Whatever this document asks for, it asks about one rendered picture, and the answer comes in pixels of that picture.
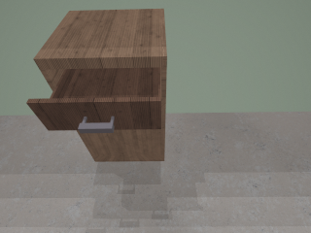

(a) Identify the cabinet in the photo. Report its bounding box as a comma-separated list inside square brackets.
[33, 9, 167, 162]

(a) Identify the handle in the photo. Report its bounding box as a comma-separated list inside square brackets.
[78, 116, 115, 134]

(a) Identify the drawer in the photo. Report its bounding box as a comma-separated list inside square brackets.
[26, 67, 161, 131]

